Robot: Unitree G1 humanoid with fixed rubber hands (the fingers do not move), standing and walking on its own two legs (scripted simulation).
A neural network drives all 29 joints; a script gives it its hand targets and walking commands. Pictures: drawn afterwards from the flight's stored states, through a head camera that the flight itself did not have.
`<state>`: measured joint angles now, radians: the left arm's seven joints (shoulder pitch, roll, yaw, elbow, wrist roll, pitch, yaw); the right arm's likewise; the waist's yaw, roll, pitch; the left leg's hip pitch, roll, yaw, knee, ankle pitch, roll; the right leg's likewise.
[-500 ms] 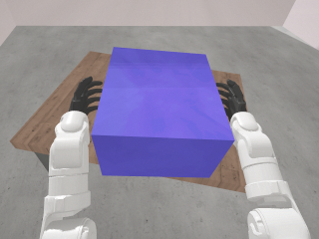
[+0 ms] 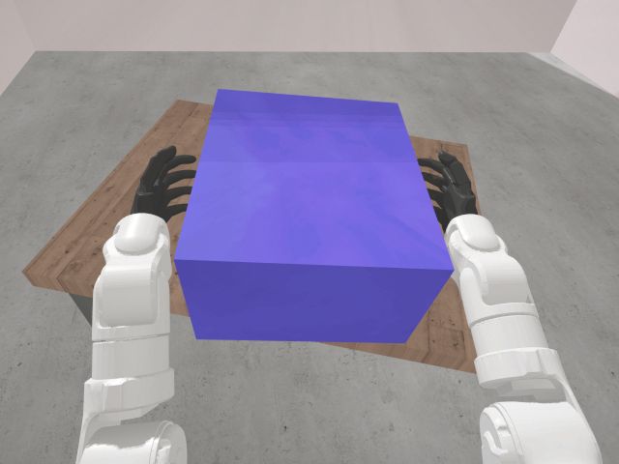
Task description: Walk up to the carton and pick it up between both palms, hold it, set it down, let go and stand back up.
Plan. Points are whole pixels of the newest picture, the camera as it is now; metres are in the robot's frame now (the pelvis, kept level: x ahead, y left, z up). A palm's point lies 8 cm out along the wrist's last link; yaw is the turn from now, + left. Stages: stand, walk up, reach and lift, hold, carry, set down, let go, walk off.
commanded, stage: hold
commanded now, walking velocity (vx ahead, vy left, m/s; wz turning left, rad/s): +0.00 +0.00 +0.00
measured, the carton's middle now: (306, 209) +0.42 +0.00 +0.12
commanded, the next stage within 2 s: set down in 1.84 s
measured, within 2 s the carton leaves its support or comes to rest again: neither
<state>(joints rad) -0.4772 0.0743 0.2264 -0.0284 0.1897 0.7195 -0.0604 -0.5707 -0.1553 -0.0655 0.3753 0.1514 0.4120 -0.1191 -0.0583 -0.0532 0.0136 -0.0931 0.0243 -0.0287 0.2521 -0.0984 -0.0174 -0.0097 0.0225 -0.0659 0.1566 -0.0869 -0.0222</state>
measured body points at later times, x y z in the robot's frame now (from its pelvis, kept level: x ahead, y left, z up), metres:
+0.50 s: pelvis +0.00 +0.00 +0.00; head -0.02 +0.03 +0.45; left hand +0.37 +0.18 +0.17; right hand +0.37 -0.19 +0.16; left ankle +0.03 +0.13 -0.75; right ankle +0.00 -0.10 -0.75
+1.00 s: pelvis +0.00 +0.00 +0.00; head -0.02 +0.03 +0.45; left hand +0.37 +0.18 +0.17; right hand +0.37 -0.19 +0.16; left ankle +0.03 +0.13 -0.75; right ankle +0.00 -0.10 -0.75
